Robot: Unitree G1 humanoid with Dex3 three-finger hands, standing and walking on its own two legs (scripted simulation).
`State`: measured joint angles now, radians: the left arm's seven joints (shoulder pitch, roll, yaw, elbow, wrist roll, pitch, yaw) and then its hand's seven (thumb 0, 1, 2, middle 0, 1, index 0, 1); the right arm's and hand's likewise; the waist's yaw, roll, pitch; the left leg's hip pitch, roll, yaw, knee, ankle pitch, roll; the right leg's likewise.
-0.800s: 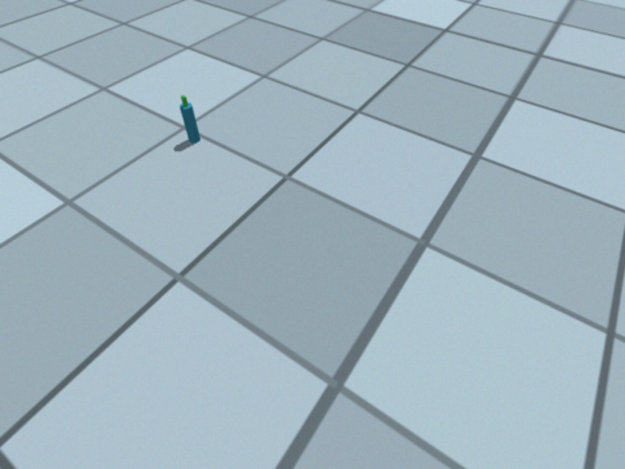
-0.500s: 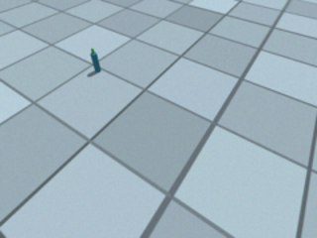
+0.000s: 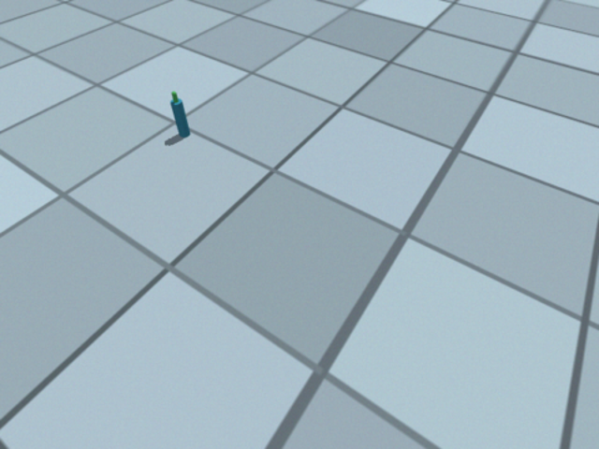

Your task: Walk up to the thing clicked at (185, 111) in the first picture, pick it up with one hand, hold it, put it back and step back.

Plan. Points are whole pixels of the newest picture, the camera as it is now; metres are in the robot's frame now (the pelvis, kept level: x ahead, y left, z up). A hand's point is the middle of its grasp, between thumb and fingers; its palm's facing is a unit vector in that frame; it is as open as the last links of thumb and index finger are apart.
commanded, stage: stand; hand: left
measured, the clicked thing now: (179, 114) +1.76 +0.59 -0.65
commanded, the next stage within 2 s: walk up in 0.32 s
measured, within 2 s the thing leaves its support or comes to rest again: neither
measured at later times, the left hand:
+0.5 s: hand out of the picture +0.07 +0.30 -0.15, palm faces +0.07 -0.93 -0.36, open 7.4 cm
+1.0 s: hand (51, 342) +0.32 +0.42 -0.15, palm faces +0.06 -0.95 -0.30, open 7.4 cm
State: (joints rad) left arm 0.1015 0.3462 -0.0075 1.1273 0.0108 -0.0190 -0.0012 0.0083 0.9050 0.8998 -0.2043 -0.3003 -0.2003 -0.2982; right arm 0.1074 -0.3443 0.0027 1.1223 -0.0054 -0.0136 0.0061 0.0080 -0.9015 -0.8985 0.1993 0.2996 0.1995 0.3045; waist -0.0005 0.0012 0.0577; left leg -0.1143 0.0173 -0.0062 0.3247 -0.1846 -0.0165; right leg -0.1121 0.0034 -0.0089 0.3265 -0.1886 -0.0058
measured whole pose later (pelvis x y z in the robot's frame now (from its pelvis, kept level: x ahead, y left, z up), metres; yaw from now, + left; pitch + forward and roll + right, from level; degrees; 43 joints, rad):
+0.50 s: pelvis +0.02 +0.02 +0.00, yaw +4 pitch -1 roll -1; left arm 0.20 0.39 0.07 1.02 0.04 -0.08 -0.05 0.01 0.90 0.90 -0.21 -0.30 -0.20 -0.30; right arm 0.19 -0.42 -0.07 1.05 -0.03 -0.01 0.09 0.01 -0.90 -0.90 0.20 0.30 0.20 0.30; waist 0.03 0.01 0.02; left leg -0.40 0.04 0.00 0.83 -0.40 0.02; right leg -0.08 -0.03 -0.06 0.35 -0.27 -0.04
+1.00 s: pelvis +0.24 +0.15 -0.01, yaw +9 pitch -2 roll +1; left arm 0.15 0.44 0.04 0.94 0.01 -0.04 -0.10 0.01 0.91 0.90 -0.20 -0.30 -0.20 -0.30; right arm 0.38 -0.37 -0.06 0.97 0.00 -0.09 0.07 0.01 -0.90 -0.90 0.20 0.30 0.20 0.31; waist -0.04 -0.07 0.06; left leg 0.00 -0.02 0.07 0.34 -0.30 0.04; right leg -0.56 -0.12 -0.01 0.82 -0.15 0.00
